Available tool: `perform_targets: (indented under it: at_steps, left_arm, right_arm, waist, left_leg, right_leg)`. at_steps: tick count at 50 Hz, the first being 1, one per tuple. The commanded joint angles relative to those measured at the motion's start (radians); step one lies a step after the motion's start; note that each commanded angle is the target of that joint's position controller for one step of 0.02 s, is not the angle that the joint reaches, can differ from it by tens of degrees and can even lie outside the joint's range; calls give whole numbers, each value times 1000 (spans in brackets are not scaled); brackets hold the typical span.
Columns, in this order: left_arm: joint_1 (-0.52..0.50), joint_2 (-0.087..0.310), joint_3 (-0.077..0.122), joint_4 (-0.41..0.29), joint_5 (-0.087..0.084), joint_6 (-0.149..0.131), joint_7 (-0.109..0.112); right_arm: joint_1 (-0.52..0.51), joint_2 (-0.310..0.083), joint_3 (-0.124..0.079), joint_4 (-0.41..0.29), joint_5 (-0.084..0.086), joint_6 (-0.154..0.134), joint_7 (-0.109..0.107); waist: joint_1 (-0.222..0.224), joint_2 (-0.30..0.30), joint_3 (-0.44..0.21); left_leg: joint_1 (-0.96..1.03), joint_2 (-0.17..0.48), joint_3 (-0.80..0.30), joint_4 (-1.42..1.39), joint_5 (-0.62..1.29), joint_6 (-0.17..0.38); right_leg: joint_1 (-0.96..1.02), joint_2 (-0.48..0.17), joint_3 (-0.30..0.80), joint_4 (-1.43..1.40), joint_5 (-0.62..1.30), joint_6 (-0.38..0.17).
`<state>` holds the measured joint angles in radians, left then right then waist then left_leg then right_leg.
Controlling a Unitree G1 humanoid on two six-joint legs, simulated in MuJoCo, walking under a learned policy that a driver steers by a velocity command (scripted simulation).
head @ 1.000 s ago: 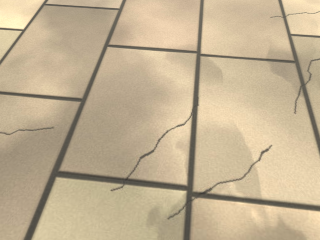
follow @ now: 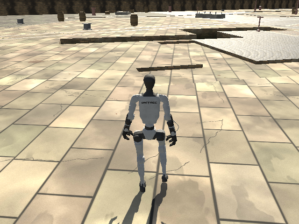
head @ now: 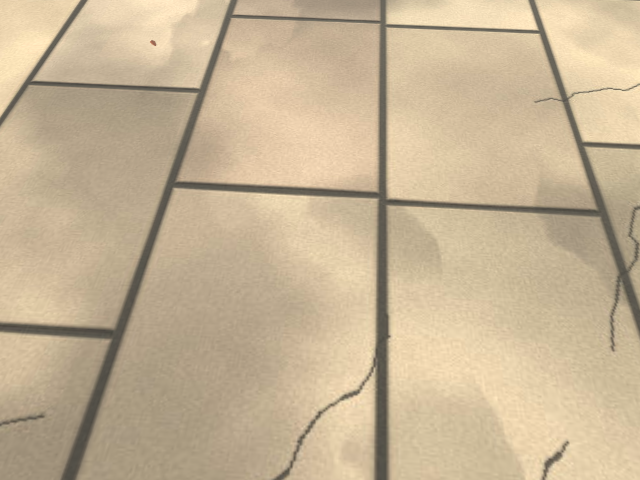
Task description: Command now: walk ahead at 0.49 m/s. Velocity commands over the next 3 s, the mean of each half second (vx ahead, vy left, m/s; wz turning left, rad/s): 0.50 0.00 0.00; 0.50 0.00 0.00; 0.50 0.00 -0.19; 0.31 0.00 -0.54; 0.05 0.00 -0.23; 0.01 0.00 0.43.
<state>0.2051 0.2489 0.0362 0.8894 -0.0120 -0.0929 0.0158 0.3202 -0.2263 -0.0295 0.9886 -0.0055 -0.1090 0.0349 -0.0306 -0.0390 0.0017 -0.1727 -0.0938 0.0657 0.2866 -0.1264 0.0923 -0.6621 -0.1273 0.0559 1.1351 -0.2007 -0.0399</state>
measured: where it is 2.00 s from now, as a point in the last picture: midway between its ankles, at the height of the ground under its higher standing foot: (351, 272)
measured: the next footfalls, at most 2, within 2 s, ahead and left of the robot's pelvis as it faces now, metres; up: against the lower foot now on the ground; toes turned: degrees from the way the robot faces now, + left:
right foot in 0.30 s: +0.34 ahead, -0.17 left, +0.00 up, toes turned -2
left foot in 0.86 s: +0.65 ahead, +0.07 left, +0.00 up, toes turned +3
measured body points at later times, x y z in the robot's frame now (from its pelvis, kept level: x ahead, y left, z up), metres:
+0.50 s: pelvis +0.28 -0.08 +0.00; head +0.29 -0.10 +0.45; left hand +0.33 +0.18 -0.12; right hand +0.37 -0.35 -0.14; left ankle +0.28 +0.08 -0.66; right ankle +0.30 -0.16 -0.74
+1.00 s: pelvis +0.55 -0.01 -0.01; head +0.58 +0.00 +0.44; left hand +0.59 +0.26 -0.15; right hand +0.66 -0.27 -0.13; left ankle +0.61 +0.07 -0.74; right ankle +0.47 -0.16 -0.65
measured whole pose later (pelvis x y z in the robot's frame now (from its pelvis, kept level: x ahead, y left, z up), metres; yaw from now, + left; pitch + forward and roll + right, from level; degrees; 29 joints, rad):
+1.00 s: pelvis +0.55 -0.01 -0.01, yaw +1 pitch +1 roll +0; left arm 0.29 0.26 0.05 0.96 -0.02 -0.10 0.00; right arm 0.18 -0.24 -0.05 0.90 0.00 -0.10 0.03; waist 0.00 -0.03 0.02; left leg -0.34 -0.03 0.06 0.46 -0.15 0.07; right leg -0.43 -0.06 0.03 1.19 -0.35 -0.05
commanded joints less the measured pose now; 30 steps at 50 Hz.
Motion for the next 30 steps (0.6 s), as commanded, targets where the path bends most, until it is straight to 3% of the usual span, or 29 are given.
perform_targets:
  at_steps: [1, 5, 10, 12, 13, 14, 15, 16, 17, 18, 19, 20, 22, 24, 27, 30]
  left_arm:
    - [33, 45, 13, -42, 12, 4, 7]
    - [-129, 28, 6, -84, 3, -8, -6]
    - [-249, 45, 3, -134, -10, -17, -37]
    - [-221, 67, 11, -138, -10, -26, -46]
    - [-160, 87, 21, -125, -9, -30, -47]
    - [-20, 126, 45, -82, -8, -33, -44]
    - [187, 205, 72, -34, 1, -34, -36]
    - [302, 304, 97, -6, 10, -24, -37]
    - [305, 211, 70, -8, 11, -25, -40]
    - [209, 157, 51, -25, 7, -28, -40]
    - [106, 127, 39, -49, 5, -26, -41]
    - [46, 98, 30, -58, 9, -25, -46]
    - [25, 64, 20, -46, 17, -29, -55]
    - [59, 90, 28, -20, 17, -33, -50]
    - [114, 111, 34, 8, 16, -27, -33]
    - [151, 118, 33, 24, 11, -18, -19]
  right_arm:
    - [-41, -133, -21, -55, 2, -18, -20]
    - [40, -161, -26, -38, 18, -4, -34]
    - [112, -170, -32, -5, 27, 17, -37]
    - [101, -183, -38, -3, 27, 28, -39]
    - [80, -189, -39, -8, 26, 33, -39]
    - [64, -173, -33, -14, 21, 39, -39]
    - [56, -132, -14, -39, 5, 38, -39]
    - [167, -11, 22, -48, 7, 14, -29]
    - [148, -75, 9, -35, 22, -12, -25]
    - [56, -159, -14, -65, 48, -25, -21]
    - [-2, -162, -16, -81, 47, -26, -26]
    - [-34, -149, -21, -85, 31, -19, -32]
    - [-4, -109, -24, -78, 22, 9, -37]
    - [2, -86, -24, -79, 20, 27, -40]
    - [-108, -90, -30, -119, 11, 31, -43]
    - [-214, -71, -27, -150, 12, 25, -35]
  waist:
    - [47, 74, 55]
    - [-12, 76, 54]
    - [-47, 91, 81]
    - [-18, 106, 65]
    - [22, 116, 32]
    - [90, 104, -49]
    - [166, 32, -202]
    - [139, -229, -335]
    - [150, -202, -365]
    - [127, -139, -223]
    - [93, -62, -144]
    - [67, -14, -83]
    - [20, -39, -46]
    - [5, -34, -24]
    - [24, -14, 15]
    - [51, -22, 33]
  left_leg:
    - [-107, 279, -206, -204, 73, 171]
    - [-21, 264, -158, -186, 86, 126]
    - [145, 329, -180, -112, 60, 112]
    - [188, 351, -193, -54, 118, 96]
    - [187, 341, -180, 16, 246, 81]
    - [163, 289, -137, 181, 404, 57]
    - [-1, 226, -76, 476, 323, 20]
    - [-434, 47, -18, 866, -107, -58]
    - [-557, 54, -181, 1012, -417, -39]
    - [-630, 113, -185, 1055, -347, -17]
    - [-599, 171, -153, 1019, -248, -14]
    - [-561, 203, -141, 958, -181, -20]
    - [-456, 235, -135, 877, -114, -29]
    - [-461, 239, -124, 834, -71, -46]
    - [-561, 242, -120, 685, 49, -69]
    - [-553, 225, -102, 500, 183, -73]
  right_leg:
    - [-18, -42, 2, -145, 162, 27]
    - [18, 5, -38, -433, 307, 35]
    - [12, 33, -42, -581, 214, 14]
    - [75, 51, -53, -622, 133, -14]
    - [170, 77, -76, -644, 107, -32]
    - [352, 110, -99, -663, 102, -58]
    - [656, -14, 38, -639, 123, -122]
    - [1042, -247, 486, -721, -40, -278]
    - [1054, -272, 676, -832, -101, -278]
    - [929, -244, 529, -839, -79, -225]
    - [780, -206, 388, -860, 18, -198]
    - [657, -164, 296, -899, 84, -186]
    - [532, -101, 179, -955, 172, -168]
    - [498, -90, 125, -989, 239, -187]
    - [534, -88, 78, -1007, 314, -186]
    - [551, -68, 30, -1022, 288, -163]
Over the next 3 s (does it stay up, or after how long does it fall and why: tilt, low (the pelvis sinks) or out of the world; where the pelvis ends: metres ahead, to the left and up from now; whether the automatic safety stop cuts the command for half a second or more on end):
stays up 1.08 -0.07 0.00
